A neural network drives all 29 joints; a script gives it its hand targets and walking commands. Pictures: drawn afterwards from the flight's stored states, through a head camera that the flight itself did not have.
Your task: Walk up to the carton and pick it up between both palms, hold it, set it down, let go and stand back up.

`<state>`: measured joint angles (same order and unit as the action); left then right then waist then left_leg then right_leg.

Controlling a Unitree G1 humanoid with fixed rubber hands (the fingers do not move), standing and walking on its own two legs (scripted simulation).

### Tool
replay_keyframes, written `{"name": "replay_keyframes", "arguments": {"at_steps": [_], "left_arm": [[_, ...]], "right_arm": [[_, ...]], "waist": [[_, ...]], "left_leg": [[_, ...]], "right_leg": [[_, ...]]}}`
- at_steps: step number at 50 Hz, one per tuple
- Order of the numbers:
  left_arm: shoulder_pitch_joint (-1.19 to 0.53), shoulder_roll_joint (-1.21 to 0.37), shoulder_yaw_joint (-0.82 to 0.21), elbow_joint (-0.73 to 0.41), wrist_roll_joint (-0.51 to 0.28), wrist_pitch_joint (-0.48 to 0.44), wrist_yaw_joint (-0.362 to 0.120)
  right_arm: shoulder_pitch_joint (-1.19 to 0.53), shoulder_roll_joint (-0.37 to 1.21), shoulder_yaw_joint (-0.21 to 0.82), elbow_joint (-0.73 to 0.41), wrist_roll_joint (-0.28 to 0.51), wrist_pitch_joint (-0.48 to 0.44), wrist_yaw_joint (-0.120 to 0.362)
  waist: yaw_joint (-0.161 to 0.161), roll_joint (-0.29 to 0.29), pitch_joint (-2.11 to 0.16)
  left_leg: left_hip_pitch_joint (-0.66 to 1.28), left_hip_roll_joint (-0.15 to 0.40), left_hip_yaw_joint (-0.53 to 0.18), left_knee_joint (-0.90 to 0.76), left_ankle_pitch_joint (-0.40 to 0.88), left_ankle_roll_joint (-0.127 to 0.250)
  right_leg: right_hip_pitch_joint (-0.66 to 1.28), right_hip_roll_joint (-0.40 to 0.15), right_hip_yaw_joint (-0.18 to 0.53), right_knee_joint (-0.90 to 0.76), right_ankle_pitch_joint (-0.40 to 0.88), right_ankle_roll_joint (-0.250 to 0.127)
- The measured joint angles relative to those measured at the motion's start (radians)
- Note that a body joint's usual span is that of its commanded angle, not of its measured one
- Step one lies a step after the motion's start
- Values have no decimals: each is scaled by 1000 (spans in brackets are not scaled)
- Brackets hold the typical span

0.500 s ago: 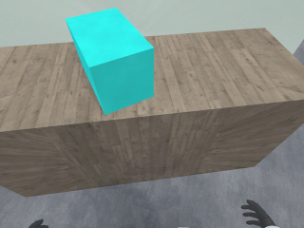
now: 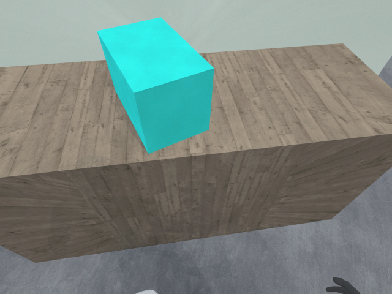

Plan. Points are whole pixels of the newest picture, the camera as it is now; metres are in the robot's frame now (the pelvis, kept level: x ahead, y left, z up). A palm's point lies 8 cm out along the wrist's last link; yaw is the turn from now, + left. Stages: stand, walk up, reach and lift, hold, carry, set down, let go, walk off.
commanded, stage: walk up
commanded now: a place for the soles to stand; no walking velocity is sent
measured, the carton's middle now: (154, 81) +0.66 +0.11 +0.05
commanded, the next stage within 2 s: none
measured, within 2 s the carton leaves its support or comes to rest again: neither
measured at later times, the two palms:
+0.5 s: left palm (8, 286) +0.17 +0.39 -0.10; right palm out of the picture +0.12 -0.23 -0.11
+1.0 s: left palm (31, 242) +0.26 +0.38 -0.10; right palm (305, 246) +0.24 -0.26 -0.11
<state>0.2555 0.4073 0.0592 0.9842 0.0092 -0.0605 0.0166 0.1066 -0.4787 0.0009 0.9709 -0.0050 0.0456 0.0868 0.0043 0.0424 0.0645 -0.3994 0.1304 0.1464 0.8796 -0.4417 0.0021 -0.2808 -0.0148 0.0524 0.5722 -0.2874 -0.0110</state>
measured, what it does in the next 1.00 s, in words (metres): walks ahead: left foot, then right foot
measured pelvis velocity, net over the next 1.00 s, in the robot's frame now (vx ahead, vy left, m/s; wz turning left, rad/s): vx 0.15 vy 0.06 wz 0.02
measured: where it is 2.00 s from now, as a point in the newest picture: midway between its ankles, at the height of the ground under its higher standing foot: outside the picture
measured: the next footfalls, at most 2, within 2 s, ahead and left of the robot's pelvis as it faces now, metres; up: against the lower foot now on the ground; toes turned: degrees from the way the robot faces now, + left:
left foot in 0.08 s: +0.08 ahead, +0.14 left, +0.00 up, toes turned +11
right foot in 0.54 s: +0.23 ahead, -0.05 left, +0.00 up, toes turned +0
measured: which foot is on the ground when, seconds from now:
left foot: up 0.00-0.06, down 0.08-0.56, up 0.58-0.80, down 0.82-1.00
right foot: down 0.00-0.06, up 0.08-0.52, down 0.54-1.00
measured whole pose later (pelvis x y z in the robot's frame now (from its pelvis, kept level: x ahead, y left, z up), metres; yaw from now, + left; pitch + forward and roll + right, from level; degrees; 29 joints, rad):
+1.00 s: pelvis +0.15 +0.06 +0.00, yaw +1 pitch -1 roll +0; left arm 0.12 0.41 0.02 0.93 0.01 0.00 0.01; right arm 0.16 -0.43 0.00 0.97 0.00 -0.01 0.00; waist 0.00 0.02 0.08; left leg -0.26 0.04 0.11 0.64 -0.37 0.02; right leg -0.36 0.00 -0.05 0.65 -0.26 -0.04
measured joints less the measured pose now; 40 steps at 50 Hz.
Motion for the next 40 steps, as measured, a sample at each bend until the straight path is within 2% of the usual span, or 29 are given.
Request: {"name": "replay_keyframes", "arguments": {"at_steps": [3, 4, 5, 7, 10, 15, 18, 22, 25, 27, 30, 32, 37, 40], "left_arm": [[8, 6, 15, -8, 0, 5, 0], [8, 9, 17, -16, 1, 10, 0], [2, 11, 18, -20, 1, 17, 3], [-6, 11, 7, -23, 1, 22, 5], [-9, 12, 5, -36, 0, 22, -2], [-8, 12, 5, -17, 0, 27, -13], [-9, 13, 5, -14, 0, 33, -13], [-12, 13, -5, -27, 0, 33, -12], [-24, 13, -18, -30, 0, 31, -11], [-28, 13, -23, -32, 0, 23, -8], [-34, 2, -27, -34, 0, 14, -1], [-37, 1, -36, -39, 0, 14, 2], [-68, 1, -40, -57, 0, 16, 4], [-100, 0, -40, -75, 0, 26, 4]], "right_arm": [[33, -27, 0, -1, 0, -9, 3], [49, -36, 0, -1, 0, -24, 0], [67, -34, 0, 0, 0, -34, -8], [112, -11, 1, 0, 0, -39, -18], [181, 37, 1, 0, 0, -42, -27], [250, 98, 1, -1, 0, -54, -32], [259, 116, 0, -1, 0, -54, -42], [249, 127, 0, -1, 0, -55, -55], [239, 131, 0, 0, 0, -52, -69], [232, 127, 0, 0, 0, -45, -74], [180, 118, 0, 0, 0, -31, -84], [139, 115, 0, -1, 0, -27, -90], [67, 95, 1, -1, 0, -32, -83], [60, 82, 0, -2, 0, -37, -82]], "waist": [[-2, 2, -1], [-3, 4, 1], [-3, -5, 7], [-3, -12, 8], [-2, -14, 6], [-2, -14, 6], [-1, -15, 6], [0, -16, 6], [0, -17, 5], [0, -18, 5], [1, -3, 9], [0, 0, 8], [-2, 1, 8], [-2, 2, 8]], "left_leg": [[23, -3, -2, -108, -2, 3], [45, -6, -2, -177, 34, 3], [43, -16, 4, -165, 80, 8], [58, -28, 12, -153, 87, 26], [121, -43, 13, -232, 96, 38], [227, -70, 14, -360, 122, 46], [267, -80, 15, -396, 114, 47], [287, -87, 15, -401, 84, 47], [295, -88, 15, -374, 45, 35], [293, -89, 16, -313, -3, 25], [214, -85, -19, -81, -50, 17], [174, -85, -35, 5, -92, 17], [134, -84, -37, -62, -104, 17], [142, -84, -38, -206, 37, 18]], "right_leg": [[-2, -14, 3, 25, -28, 0], [-25, -19, 3, 90, -60, -9], [-57, -17, 21, 193, -106, -11], [-126, 9, 38, 383, -130, -11], [-186, 26, 15, 475, -109, -11], [-226, 26, 1, 467, -30, -11], [-229, 25, -4, 403, -14, -11], [-214, 14, -63, 240, 7, -11], [-172, 18, -124, 102, 64, -11], [-117, 25, -140, 6, 150, -11], [-98, 34, -136, 31, 81, -40], [-82, 32, -128, 32, 64, -48], [-76, 22, -116, 32, 58, -47], [-87, 22, -124, 38, 56, -39]]}}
